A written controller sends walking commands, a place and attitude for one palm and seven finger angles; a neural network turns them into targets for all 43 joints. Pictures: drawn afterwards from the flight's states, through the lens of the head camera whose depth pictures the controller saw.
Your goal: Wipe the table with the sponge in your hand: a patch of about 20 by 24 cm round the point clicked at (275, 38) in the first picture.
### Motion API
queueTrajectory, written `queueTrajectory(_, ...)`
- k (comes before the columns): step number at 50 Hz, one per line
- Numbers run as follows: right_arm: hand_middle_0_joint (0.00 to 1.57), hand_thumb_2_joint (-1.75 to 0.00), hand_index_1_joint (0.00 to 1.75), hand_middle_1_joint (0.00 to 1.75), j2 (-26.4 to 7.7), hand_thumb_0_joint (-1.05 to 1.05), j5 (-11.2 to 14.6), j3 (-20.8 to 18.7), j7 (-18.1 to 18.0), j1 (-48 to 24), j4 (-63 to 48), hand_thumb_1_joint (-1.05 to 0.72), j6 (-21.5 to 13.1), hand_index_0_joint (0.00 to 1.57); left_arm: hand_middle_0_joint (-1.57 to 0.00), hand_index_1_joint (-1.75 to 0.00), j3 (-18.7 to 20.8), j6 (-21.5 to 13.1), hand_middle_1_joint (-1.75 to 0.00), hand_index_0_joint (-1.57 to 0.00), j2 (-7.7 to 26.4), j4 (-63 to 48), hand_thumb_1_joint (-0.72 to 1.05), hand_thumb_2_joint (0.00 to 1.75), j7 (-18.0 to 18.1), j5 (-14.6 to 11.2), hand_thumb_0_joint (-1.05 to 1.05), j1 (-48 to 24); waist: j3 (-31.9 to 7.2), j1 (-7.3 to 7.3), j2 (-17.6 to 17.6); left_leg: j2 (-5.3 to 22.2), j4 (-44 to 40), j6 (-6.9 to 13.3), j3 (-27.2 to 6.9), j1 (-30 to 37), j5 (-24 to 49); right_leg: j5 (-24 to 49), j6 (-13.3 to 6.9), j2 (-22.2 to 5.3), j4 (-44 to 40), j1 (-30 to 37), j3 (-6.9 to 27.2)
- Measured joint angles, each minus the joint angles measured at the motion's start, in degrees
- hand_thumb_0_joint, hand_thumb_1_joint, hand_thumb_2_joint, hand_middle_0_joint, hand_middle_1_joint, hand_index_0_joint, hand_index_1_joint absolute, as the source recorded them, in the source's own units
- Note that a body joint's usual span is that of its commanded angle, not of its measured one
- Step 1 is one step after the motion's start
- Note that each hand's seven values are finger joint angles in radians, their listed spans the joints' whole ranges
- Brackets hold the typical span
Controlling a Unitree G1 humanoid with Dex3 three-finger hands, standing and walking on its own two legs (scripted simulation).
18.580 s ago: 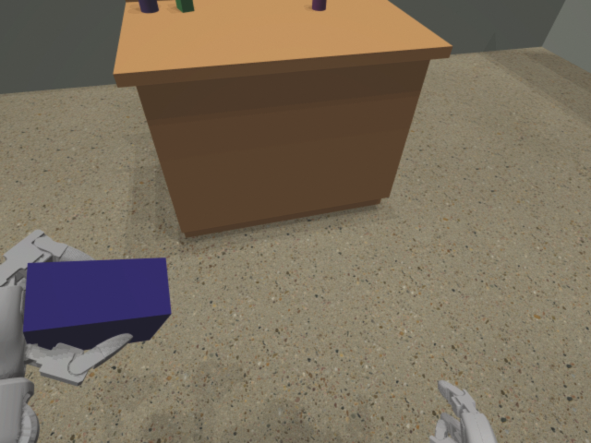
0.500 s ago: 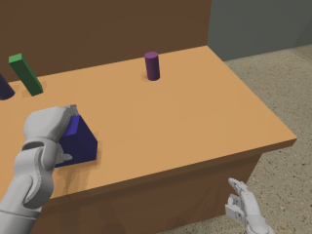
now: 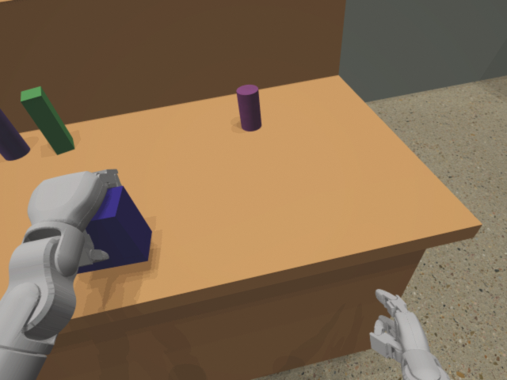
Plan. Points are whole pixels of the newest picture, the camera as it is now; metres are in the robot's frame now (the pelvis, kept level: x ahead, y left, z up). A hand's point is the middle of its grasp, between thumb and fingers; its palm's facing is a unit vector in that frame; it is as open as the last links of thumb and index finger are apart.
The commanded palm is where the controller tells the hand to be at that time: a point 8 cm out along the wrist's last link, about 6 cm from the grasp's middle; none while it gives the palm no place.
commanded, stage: move the sponge above the wiping area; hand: left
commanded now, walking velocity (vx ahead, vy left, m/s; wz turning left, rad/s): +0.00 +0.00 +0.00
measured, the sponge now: (104, 238) +0.26 +0.29 +0.11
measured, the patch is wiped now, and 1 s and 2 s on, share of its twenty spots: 0.00 0.00 0.00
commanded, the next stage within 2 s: lower the sponge onto the table in 0.24 s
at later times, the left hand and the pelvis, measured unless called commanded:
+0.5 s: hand (79, 222) +0.25 +0.31 +0.16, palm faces +0.06 -0.04 -1.00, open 10.1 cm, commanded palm +0.22 +0.30 +0.24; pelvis +0.00 +0.00 +0.00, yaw +0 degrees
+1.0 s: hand (83, 232) +0.24 +0.30 +0.14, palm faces +0.06 -0.06 -1.00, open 10.1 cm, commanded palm +0.22 +0.30 +0.22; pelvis +0.00 +0.01 +0.00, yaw +0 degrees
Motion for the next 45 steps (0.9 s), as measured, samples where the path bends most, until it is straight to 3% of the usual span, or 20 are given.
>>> queueTrajectory(14,0.2,-0.9,0.3,0.3,0.1,0.01,0.1,0.2,0.7,-0.2,-0.4,-0.9,0.3,0.2,-0.71,-1.34,1.6,1.9,-1.34,-0.74,0.4,-0.9,-0.5,1.02,-0.4,-0.3,-0.01,0.3,-0.6,-0.78,-0.1,0.0,0.0,0.1,0.7,-0.4,0.2,0.2,0.2,-0.1,0.4,-0.9,0.7)
queueTrajectory(32,0.2,-0.9,0.3,0.3,0.4,0.01,0.1,0.0,-0.2,0.6,0.1,-0.9,-0.4,0.2,-0.71,-1.34,1.9,-1.1,-1.34,-0.74,0.9,0.6,-0.5,1.02,-0.3,-0.6,-0.01,-0.3,0.3,-0.36,-0.6,-0.3,0.3,0.5,0.3,-0.2,0.2,0.8,0.5,-0.3,-0.6,0.1,0.4)
queueTrajectory(45,0.2,-0.9,0.3,0.3,0.6,0.01,0.0,0.4,0.8,0.1,-0.5,-0.9,0.5,0.2,-0.71,-1.34,1.3,1.0,-1.34,-0.74,-0.3,-0.8,-0.5,1.02,0.3,0.0,-0.01,2.3,-0.3,-0.27,-0.5,-0.6,0.3,0.8,0.6,-0.5,0.1,0.7,0.8,-0.6,-0.5,-0.3,0.7)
